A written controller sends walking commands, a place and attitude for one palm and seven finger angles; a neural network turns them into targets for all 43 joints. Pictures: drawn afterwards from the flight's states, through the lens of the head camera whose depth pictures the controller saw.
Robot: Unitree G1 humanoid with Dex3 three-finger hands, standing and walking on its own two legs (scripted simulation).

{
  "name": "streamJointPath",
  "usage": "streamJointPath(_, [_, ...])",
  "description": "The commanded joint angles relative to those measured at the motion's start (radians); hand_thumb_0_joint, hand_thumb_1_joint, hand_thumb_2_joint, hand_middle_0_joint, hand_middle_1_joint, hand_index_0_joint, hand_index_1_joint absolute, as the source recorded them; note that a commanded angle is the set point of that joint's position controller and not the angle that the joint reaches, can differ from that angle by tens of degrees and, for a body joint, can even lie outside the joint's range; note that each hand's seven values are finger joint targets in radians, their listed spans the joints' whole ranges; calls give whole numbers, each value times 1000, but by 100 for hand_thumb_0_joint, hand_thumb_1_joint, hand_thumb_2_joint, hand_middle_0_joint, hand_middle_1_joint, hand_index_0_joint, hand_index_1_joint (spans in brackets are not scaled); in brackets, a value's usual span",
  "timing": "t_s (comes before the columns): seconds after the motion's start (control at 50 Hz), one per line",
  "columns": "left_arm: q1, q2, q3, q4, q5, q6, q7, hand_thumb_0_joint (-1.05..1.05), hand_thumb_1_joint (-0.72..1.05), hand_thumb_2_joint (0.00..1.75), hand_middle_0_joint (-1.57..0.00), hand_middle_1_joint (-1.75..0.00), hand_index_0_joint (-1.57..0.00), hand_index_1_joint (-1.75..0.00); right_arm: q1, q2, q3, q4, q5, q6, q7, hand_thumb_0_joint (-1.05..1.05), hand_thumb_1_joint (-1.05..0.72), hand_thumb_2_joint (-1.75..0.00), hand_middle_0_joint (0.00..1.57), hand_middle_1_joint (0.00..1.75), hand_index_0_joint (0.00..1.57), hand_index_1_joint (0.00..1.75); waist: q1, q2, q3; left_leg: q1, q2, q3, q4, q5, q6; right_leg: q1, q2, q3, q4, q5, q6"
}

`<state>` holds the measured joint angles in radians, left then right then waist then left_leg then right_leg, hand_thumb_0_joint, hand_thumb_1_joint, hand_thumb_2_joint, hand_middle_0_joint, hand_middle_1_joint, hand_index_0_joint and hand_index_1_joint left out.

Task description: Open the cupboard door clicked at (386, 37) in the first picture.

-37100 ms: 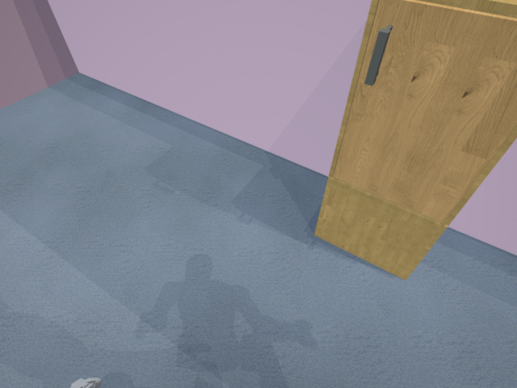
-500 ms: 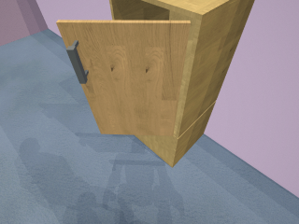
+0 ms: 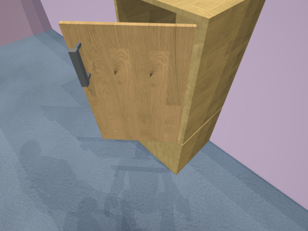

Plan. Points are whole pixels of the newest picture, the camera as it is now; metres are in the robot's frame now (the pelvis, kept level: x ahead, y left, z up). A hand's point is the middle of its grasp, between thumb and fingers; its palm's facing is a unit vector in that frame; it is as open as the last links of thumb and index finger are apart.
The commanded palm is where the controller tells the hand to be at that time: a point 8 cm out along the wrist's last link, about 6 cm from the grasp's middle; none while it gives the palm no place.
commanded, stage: look again from close up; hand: left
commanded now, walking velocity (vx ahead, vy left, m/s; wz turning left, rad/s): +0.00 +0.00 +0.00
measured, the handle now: (82, 65) +0.56 +0.28 +0.13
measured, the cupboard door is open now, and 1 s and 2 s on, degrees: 41 41 41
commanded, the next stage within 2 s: shuffle to correct the standing spot in 0.24 s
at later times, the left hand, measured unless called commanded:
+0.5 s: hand out of the picture +0.02 +0.20 -0.17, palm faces +0.04 -0.97 -0.23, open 7.4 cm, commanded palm none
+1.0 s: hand out of the picture +0.03 +0.23 -0.18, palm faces +0.02 -0.98 -0.22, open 7.4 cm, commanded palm none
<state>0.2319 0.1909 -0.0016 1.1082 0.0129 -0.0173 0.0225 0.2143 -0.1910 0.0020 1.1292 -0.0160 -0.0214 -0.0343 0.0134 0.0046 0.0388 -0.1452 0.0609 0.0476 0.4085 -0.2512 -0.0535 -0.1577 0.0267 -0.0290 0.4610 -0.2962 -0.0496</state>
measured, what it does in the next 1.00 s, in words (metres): stands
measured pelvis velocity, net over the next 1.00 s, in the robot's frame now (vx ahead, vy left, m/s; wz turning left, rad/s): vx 0.01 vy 0.05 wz -0.01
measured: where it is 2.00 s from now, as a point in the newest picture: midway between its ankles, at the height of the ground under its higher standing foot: outside the picture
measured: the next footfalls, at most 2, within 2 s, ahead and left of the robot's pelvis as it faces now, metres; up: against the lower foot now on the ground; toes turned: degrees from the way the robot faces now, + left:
none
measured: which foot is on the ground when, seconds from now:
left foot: down 0.00-1.00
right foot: down 0.00-1.00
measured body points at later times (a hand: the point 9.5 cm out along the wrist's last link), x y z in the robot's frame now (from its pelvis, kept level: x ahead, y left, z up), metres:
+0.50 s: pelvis +0.00 +0.01 +0.00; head +0.02 +0.00 +0.45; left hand +0.02 +0.25 -0.15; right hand +0.02 -0.23 -0.16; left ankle -0.02 +0.15 -0.74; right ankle -0.03 -0.08 -0.74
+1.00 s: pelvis +0.01 +0.05 +0.00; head +0.03 +0.04 +0.45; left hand +0.03 +0.28 -0.16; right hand +0.02 -0.17 -0.17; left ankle -0.02 +0.15 -0.74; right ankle -0.03 -0.07 -0.74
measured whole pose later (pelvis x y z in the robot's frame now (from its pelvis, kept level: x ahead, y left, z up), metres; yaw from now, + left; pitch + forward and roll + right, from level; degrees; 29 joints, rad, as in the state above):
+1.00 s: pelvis +0.01 +0.05 +0.00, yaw +0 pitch +0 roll +1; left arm 0.24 0.16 0.01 1.10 0.01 -0.01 0.03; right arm 0.25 -0.15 -0.01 1.13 -0.01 -0.03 -0.05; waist 0.01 0.00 0.05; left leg -0.15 -0.01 0.08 0.44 -0.29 0.02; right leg -0.17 -0.03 -0.03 0.50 -0.32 0.00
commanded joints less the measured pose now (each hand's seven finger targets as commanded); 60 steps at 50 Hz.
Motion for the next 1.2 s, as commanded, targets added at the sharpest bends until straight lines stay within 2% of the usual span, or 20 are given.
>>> streamJointPath(0.0, [37,137,28,-34,0,-18,7,0,90,90,-20,-30,-20,-30,42,-109,-17,-29,1,-12,-2,0,-90,-90,20,30,20,30,-6,-17,-18,14,55,-40,-38,198,59,-19,-130,111,-90,323,2])
streamJointPath(0.32, [32,141,30,-37,-2,-19,6,0,90,90,-20,-30,-20,-30,47,-108,-17,-19,0,-14,-2,0,-90,-90,20,30,20,30,-5,-11,-28,17,57,-47,-44,216,58,-5,-133,103,-94,323,3])
streamJointPath(0.44, [65,139,41,-43,1,-8,14,0,90,90,-20,-30,-20,-30,74,-72,-18,-40,-1,6,3,0,-90,-90,20,30,20,30,8,-39,-10,-56,22,-10,10,119,41,9,-198,162,-93,305,-23])
streamJointPath(0.54, [73,166,66,-65,6,4,19,0,90,90,-20,-30,-20,-30,78,-64,-30,-79,-2,24,8,0,-90,-90,20,30,20,30,11,-123,34,-119,-9,12,95,-10,34,-38,-293,245,-125,228,-79])
streamJointPath(0.58, [63,165,75,-81,10,9,21,0,90,90,-20,-30,-20,-30,101,-61,-34,-85,-3,23,10,0,-90,-90,20,30,20,30,2,-115,37,-96,-6,10,74,19,39,-63,-283,220,-88,225,-77])
streamJointPath(0.62, [57,154,78,-97,10,17,21,0,90,90,-20,-30,-20,-30,129,-76,-37,-91,-5,17,11,0,-90,-90,20,30,20,30,-2,-51,12,-44,13,-12,50,137,54,-90,-233,151,-8,195,-49])
streamJointPath(0.64, [55,133,77,-105,11,21,20,0,90,90,-20,-30,-20,-30,137,-92,-42,-94,-7,15,9,0,-90,-90,20,30,20,30,-4,19,2,-21,48,-49,34,212,76,-112,-186,99,48,148,-27])
streamJointPath(0.68, [33,81,69,-123,16,31,18,0,90,90,-20,-30,-20,-30,156,-123,-49,-107,-9,17,6,0,-90,-90,20,30,20,30,-5,135,20,-23,136,-160,-32,287,161,-170,-88,-27,168,-82,17])
streamJointPath(0.7, [31,56,59,-125,16,34,17,0,90,90,-20,-30,-20,-30,157,-123,-49,-111,-9,16,3,0,-90,-90,20,30,20,30,-5,158,28,-24,162,-198,-68,301,194,-204,-68,-42,225,-165,29])
streamJointPath(0.74, [40,27,44,-114,10,31,16,0,90,90,-20,-30,-20,-30,145,-97,-40,-115,-11,3,-4,0,-90,-90,20,30,20,30,-1,123,10,-7,181,-229,-81,415,228,-209,-82,-17,271,-201,31])
streamJointPath(0.78, [67,31,38,-91,7,18,12,0,90,90,-20,-30,-20,-30,112,-93,-35,-109,-6,-9,-10,0,-90,-90,20,30,20,30,19,62,-26,-4,162,-184,-33,542,216,-117,-93,1,146,-90,33])
streamJointPath(0.8, [87,52,39,-75,6,7,11,0,90,90,-20,-30,-20,-30,89,-111,-37,-105,-2,-16,-12,0,-90,-90,20,30,20,30,30,39,-44,-7,136,-157,-3,528,188,-58,-102,17,45,36,32])
streamJointPath(0.84, [89,76,32,-48,1,-8,11,0,90,90,-20,-30,-20,-30,84,-92,-35,-84,5,-23,-11,0,-90,-90,20,30,20,30,5,-38,-56,1,69,-98,5,385,119,-5,-142,73,-9,275,17])
streamJointPath(0.88, [76,61,26,-35,0,-10,13,0,90,90,-20,-30,-20,-30,101,-62,-32,-49,4,-18,-11,0,-90,-90,20,30,20,30,-10,-106,-23,10,58,-80,-2,368,98,-7,-145,61,-9,393,13])
streamJointPath(0.98, [69,68,24,-27,-1,-6,17,0,90,90,-20,-30,-20,-30,103,-55,-22,-6,3,-23,-13,0,-90,-90,20,30,20,30,-6,-17,-29,42,67,-71,-38,410,94,4,-137,56,-33,351,21])
streamJointPath(1.08, [62,76,23,-15,1,-5,13,0,90,90,-20,-30,-20,-30,85,-50,-15,6,3,-20,-10,0,-90,-90,20,30,20,30,-1,-3,16,7,61,-70,-71,267,87,-2,-139,61,-85,271,18])
streamJointPath(1.1, [155,82,17,10,11,-20,56,0,90,90,-20,-30,-20,-30,13,-97,-24,-73,16,-18,2,0,-90,-90,20,30,20,30,19,-7,9,-40,70,-24,161,383,54,-32,-189,118,-64,651,40])
streamJointPath(1.12, [105,114,21,-40,2,-31,50,0,90,90,-20,-30,-20,-30,76,-41,-18,-96,8,-9,10,0,-90,-90,20,30,20,30,-35,28,-57,-65,28,-39,115,82,58,17,-218,135,-43,560,0])
streamJointPath(1.14, [69,104,13,-56,-1,-32,41,0,90,90,-20,-30,-20,-30,103,-39,-17,-96,7,-7,12,0,-90,-90,20,30,20,30,-42,38,-61,-70,30,-50,72,48,59,-13,-189,117,-28,383,-15])
streamJointPath(1.18, [68,83,10,-69,-1,-30,31,0,90,90,-20,-30,-20,-30,120,-45,-13,-101,-4,-15,13,0,-90,-90,20,30,20,30,-30,126,-64,-49,54,-64,57,249,79,-23,-141,75,13,317,-15])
